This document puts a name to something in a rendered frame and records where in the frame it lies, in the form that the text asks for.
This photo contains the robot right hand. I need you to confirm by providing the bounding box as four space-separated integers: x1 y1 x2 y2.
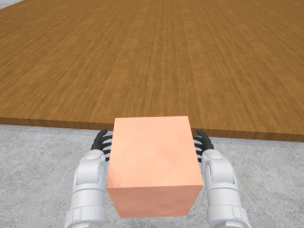
192 129 214 163

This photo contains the carton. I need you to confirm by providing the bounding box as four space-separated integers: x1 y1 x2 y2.
105 116 203 219

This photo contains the robot right forearm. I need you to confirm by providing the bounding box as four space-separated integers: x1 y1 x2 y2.
201 149 252 228

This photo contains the robot left forearm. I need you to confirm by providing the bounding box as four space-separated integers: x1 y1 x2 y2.
64 149 106 228

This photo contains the robot left hand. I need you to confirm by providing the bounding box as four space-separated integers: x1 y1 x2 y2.
90 129 113 162

